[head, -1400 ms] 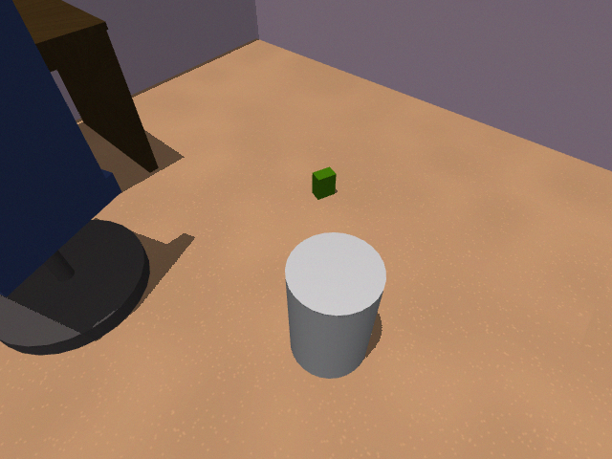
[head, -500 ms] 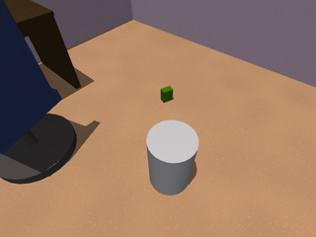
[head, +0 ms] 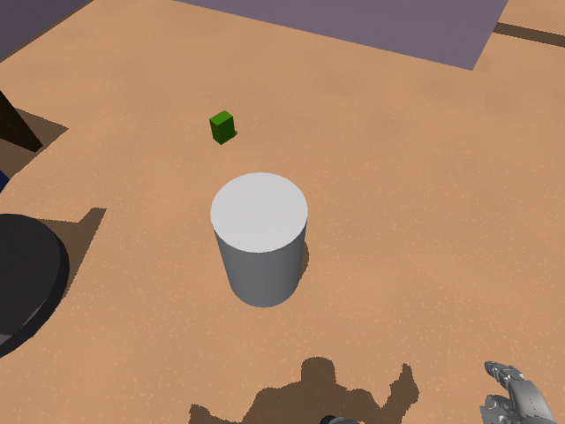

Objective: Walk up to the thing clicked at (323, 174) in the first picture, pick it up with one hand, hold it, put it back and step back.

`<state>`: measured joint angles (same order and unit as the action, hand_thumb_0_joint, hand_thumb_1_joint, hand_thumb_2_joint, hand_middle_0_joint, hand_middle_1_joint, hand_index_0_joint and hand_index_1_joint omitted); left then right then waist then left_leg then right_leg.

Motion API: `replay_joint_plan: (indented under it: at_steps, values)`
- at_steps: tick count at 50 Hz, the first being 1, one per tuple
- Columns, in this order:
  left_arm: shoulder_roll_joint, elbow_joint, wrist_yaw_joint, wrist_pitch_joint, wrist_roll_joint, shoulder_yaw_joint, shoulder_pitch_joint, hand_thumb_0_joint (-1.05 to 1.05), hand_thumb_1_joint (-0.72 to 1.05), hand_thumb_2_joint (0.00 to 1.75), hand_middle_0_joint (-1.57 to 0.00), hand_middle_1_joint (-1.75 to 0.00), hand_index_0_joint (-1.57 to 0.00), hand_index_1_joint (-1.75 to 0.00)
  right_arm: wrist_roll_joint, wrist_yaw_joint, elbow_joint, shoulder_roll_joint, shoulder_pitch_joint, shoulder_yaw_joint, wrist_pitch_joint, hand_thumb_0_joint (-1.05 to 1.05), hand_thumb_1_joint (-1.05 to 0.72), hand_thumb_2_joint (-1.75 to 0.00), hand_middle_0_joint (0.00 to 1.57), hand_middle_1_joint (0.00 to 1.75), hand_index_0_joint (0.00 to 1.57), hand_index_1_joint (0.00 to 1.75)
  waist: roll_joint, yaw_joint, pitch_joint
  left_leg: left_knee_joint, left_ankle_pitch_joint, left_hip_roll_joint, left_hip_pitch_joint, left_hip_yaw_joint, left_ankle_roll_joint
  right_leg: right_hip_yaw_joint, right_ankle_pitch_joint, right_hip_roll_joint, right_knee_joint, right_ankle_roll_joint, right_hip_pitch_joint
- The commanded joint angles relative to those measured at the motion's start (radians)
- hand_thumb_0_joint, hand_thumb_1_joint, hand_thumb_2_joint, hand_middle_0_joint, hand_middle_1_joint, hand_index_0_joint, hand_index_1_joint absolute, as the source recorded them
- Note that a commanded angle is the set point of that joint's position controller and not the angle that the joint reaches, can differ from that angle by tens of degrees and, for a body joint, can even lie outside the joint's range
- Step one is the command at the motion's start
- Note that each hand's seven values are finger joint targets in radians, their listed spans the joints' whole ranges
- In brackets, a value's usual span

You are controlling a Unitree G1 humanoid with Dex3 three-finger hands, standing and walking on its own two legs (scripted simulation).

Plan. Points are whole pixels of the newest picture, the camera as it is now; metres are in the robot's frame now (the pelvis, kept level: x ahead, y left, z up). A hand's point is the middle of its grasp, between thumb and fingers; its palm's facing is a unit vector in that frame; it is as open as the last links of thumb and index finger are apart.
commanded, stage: walk up
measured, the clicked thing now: (222, 127) +1.39 +0.35 -0.70
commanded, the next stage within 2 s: none
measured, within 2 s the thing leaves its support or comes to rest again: neither
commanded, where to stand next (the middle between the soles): +0.08 -0.03 m, yaw -59 degrees
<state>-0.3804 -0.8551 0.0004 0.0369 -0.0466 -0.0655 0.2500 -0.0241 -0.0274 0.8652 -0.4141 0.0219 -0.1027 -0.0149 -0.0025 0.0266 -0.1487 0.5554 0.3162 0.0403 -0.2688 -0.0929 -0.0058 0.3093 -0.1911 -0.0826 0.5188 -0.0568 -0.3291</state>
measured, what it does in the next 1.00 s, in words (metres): steps on the spot, turning right: right foot, then left foot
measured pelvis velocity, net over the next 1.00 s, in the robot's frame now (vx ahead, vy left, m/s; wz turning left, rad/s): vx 0.05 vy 0.00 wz -0.75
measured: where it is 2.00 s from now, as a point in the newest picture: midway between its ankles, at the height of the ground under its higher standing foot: outside the picture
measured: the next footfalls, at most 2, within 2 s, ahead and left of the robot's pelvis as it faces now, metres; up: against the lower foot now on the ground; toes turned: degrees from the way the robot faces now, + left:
right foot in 0.46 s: -0.01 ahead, -0.12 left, +0.00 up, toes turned -24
left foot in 0.86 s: +0.19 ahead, +0.02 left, +0.00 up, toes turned -38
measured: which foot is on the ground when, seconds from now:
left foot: down 0.00-0.48, up 0.50-0.84, down 0.86-1.00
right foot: down 0.00-0.00, up 0.02-0.44, down 0.46-0.88, up 0.90-1.00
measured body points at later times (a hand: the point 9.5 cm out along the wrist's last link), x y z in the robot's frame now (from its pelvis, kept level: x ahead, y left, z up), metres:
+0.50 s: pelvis +0.00 +0.00 -0.01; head +0.03 -0.04 +0.44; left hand +0.26 +0.23 -0.09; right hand -0.11 -0.32 -0.13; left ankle +0.01 +0.12 -0.72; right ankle -0.04 -0.10 -0.73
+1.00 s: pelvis +0.05 +0.00 -0.01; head +0.11 -0.02 +0.43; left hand +0.33 +0.17 -0.13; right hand -0.07 -0.30 -0.10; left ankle +0.16 +0.05 -0.73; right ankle -0.05 -0.08 -0.66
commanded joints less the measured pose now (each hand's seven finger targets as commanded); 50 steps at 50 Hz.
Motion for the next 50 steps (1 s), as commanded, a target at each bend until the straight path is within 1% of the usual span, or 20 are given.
replay_joint_plan:
  at_steps: [1,2,3,6,9,14,21,22,23,24,25,26,29,40,42,43,44,45,46,50]
  values:
    - [-0.184,0.161,-0.027,-0.019,-0.001,-0.044,-0.011,0.0,0.9,0.9,-0.2,-0.3,-0.2,-0.3,-0.019,0.031,-0.101,-0.257,0.094,-0.078,0.006,0.0,-0.9,-0.9,0.2,0.3,0.2,0.3,0.187,-0.063,0.225,-0.259,-0.259,-0.44,0.288,-0.353,-0.142,-0.091,-0.387,-0.034,0.424,0.038,-0.261]
    - [-0.22,0.148,-0.026,-0.007,0.0,-0.058,0.038,0.0,0.9,0.9,-0.2,-0.3,-0.2,-0.3,-0.013,0.029,-0.132,-0.269,0.03,-0.084,0.004,0.0,-0.9,-0.9,0.2,0.3,0.2,0.3,0.206,-0.051,0.208,-0.307,-0.116,-0.491,0.161,-0.36,-0.231,-0.128,-0.382,0.024,0.515,0.028,-0.19]
    - [-0.236,0.127,-0.02,-0.001,-0.001,-0.063,0.047,0.0,0.9,0.9,-0.2,-0.3,-0.2,-0.3,-0.008,0.024,-0.144,-0.256,-0.019,-0.078,0.008,0.0,-0.9,-0.9,0.2,0.3,0.2,0.3,0.167,-0.03,0.126,-0.347,-0.064,-0.466,0.038,-0.31,-0.238,-0.153,-0.327,0.039,0.585,0.031,-0.154]
    - [-0.234,0.118,0.028,0.01,0.015,-0.08,0.042,0.0,0.9,0.9,-0.2,-0.3,-0.2,-0.3,-0.007,0.027,-0.161,-0.194,-0.013,-0.06,0.024,0.0,-0.9,-0.9,0.2,0.3,0.2,0.3,0.129,-0.011,0.062,-0.328,-0.052,-0.293,0.035,-0.1,-0.134,-0.167,-0.148,0.054,0.636,0.041,-0.167]
    - [-0.196,0.162,0.057,0.002,0.02,-0.052,0.016,0.0,0.9,0.9,-0.2,-0.3,-0.2,-0.3,-0.002,0.021,-0.14,-0.198,0.104,-0.055,0.035,0.0,-0.9,-0.9,0.2,0.3,0.2,0.3,0.162,-0.06,0.078,-0.292,-0.121,-0.238,0.205,-0.003,-0.081,-0.23,-0.099,0.074,0.463,0.033,-0.232]
    - [-0.21,0.226,0.057,-0.014,0.017,-0.044,-0.105,0.0,0.9,0.9,-0.2,-0.3,-0.2,-0.3,-0.013,0.003,-0.165,-0.254,0.271,-0.07,0.041,0.0,-0.9,-0.9,0.2,0.3,0.2,0.3,0.165,-0.131,0.115,-0.264,-0.213,-0.363,0.328,-0.002,-0.151,-0.294,-0.222,0.114,0.27,0.029,-0.226]
    - [-0.185,0.182,0.046,-0.043,0.025,-0.046,0.016,0.0,0.9,0.9,-0.2,-0.3,-0.2,-0.3,0.025,-0.008,-0.232,-0.24,0.244,-0.057,0.028,0.0,-0.9,-0.9,0.2,0.3,0.2,0.3,0.12,-0.059,0.194,0.016,-0.383,-0.351,0.16,0.184,-0.128,-0.361,-0.143,0.078,0.003,0.106,0.088]
    - [-0.211,0.163,0.039,-0.052,0.02,-0.061,0.079,0.0,0.9,0.9,-0.2,-0.3,-0.2,-0.3,0.034,-0.01,-0.241,-0.225,0.23,-0.049,0.023,0.0,-0.9,-0.9,0.2,0.3,0.2,0.3,0.06,-0.013,0.224,0.152,-0.369,-0.316,0.076,0.226,-0.1,-0.342,-0.104,0.063,-0.082,0.135,0.226]
    - [-0.282,0.143,0.027,-0.063,0.015,-0.087,0.164,0.0,0.9,0.9,-0.2,-0.3,-0.2,-0.3,0.032,-0.011,-0.254,-0.172,0.239,-0.032,0.021,0.0,-0.9,-0.9,0.2,0.3,0.2,0.3,-0.147,0.039,0.262,0.414,-0.218,-0.214,-0.094,0.27,-0.052,-0.117,-0.146,0.158,-0.2,0.186,0.392]
    - [-0.359,0.166,0.015,-0.076,0.013,-0.101,0.147,0.0,0.9,0.9,-0.2,-0.3,-0.2,-0.3,0.038,-0.014,-0.28,-0.095,0.237,-0.002,0.018,0.0,-0.9,-0.9,0.2,0.3,0.2,0.3,-0.354,0.03,0.21,0.571,0.286,-0.049,-0.431,0.243,0.02,0.281,-0.018,0.371,-0.206,0.275,0.505]
    - [-0.344,0.185,0.011,-0.068,0.025,-0.097,0.121,0.0,0.9,0.9,-0.2,-0.3,-0.2,-0.3,0.029,-0.003,-0.274,-0.187,0.2,-0.02,0.012,0.0,-0.9,-0.9,0.2,0.3,0.2,0.3,-0.216,0.054,0.184,0.583,0.316,-0.086,-0.444,0.105,0.032,0.351,0.058,0.427,-0.171,0.388,0.446]
    - [-0.337,0.184,0.007,-0.057,0.038,-0.098,0.113,0.0,0.9,0.9,-0.2,-0.3,-0.2,-0.3,0.024,0.003,-0.266,-0.211,0.184,-0.027,0.021,0.0,-0.9,-0.9,0.2,0.3,0.2,0.3,-0.197,0.051,0.163,0.576,0.319,-0.105,-0.407,0.088,0.032,0.325,0.073,0.426,-0.177,0.403,0.349]
    - [-0.257,0.201,-0.009,-0.054,0.05,-0.071,0.006,0.0,0.9,0.9,-0.2,-0.3,-0.2,-0.3,0.034,-0.009,-0.197,-0.19,0.232,-0.021,0.022,0.0,-0.9,-0.9,0.2,0.3,0.2,0.3,-0.142,-0.028,0.101,0.502,0.116,-0.119,-0.36,0.081,0.024,0.017,0.193,0.232,-0.151,0.249,0.314]
    - [-0.258,0.278,-0.02,-0.036,0.027,-0.065,0.006,0.0,0.9,0.9,-0.2,-0.3,-0.2,-0.3,0.009,0.041,-0.203,-0.14,0.26,-0.024,0.032,0.0,-0.9,-0.9,0.2,0.3,0.2,0.3,-0.149,-0.047,0.149,0.153,-0.013,-0.035,-0.01,0.071,-0.031,0.055,0.462,0.177,0.101,0.244,0.004]
    - [-0.217,0.298,-0.028,-0.032,0.048,-0.049,-0.014,0.0,0.9,0.9,-0.2,-0.3,-0.2,-0.3,-0.004,0.047,-0.186,-0.155,0.334,-0.033,0.045,0.0,-0.9,-0.9,0.2,0.3,0.2,0.3,-0.051,-0.095,0.169,-0.07,-0.19,-0.057,0.155,0.025,-0.047,0.038,0.323,0.125,0.22,0.173,-0.071]
    - [-0.163,0.307,-0.028,-0.033,0.061,-0.035,0.013,0.0,0.9,0.9,-0.2,-0.3,-0.2,-0.3,-0.017,0.052,-0.192,-0.246,0.347,-0.058,0.052,0.0,-0.9,-0.9,0.2,0.3,0.2,0.3,0.176,-0.1,0.22,-0.149,-0.329,-0.267,0.251,-0.214,-0.099,-0.072,0.096,-0.009,0.427,0.099,-0.158]
    - [-0.145,0.276,-0.037,-0.026,0.053,-0.027,0.098,0.0,0.9,0.9,-0.2,-0.3,-0.2,-0.3,-0.007,0.053,-0.216,-0.253,0.292,-0.056,0.053,0.0,-0.9,-0.9,0.2,0.3,0.2,0.3,0.205,-0.037,0.216,-0.151,-0.483,-0.441,0.265,-0.367,-0.15,-0.146,-0.38,-0.087,0.576,0.07,-0.234]
    - [-0.199,0.242,-0.048,-0.02,0.042,-0.035,0.141,0.0,0.9,0.9,-0.2,-0.3,-0.2,-0.3,0.013,0.048,-0.218,-0.294,0.257,-0.064,0.053,0.0,-0.9,-0.9,0.2,0.3,0.2,0.3,0.198,-0.041,0.24,-0.149,-0.449,-0.521,0.233,-0.416,-0.239,-0.161,-0.438,-0.023,0.686,0.065,-0.209]
    - [-0.225,0.222,-0.049,-0.021,0.036,-0.038,0.13,0.0,0.9,0.9,-0.2,-0.3,-0.2,-0.3,0.014,0.048,-0.222,-0.275,0.228,-0.067,0.054,0.0,-0.9,-0.9,0.2,0.3,0.2,0.3,0.187,-0.037,0.205,-0.156,-0.435,-0.512,0.181,-0.401,-0.29,-0.16,-0.413,0.008,0.745,0.058,-0.208]
    - [-0.22,0.204,-0.011,-0.016,0.052,-0.06,0.083,0.0,0.9,0.9,-0.2,-0.3,-0.2,-0.3,0.004,0.046,-0.233,-0.206,0.21,-0.03,0.052,0.0,-0.9,-0.9,0.2,0.3,0.2,0.3,0.175,-0.04,0.124,-0.138,-0.371,-0.292,0.05,-0.043,-0.176,-0.177,-0.267,0.017,0.723,0.069,-0.178]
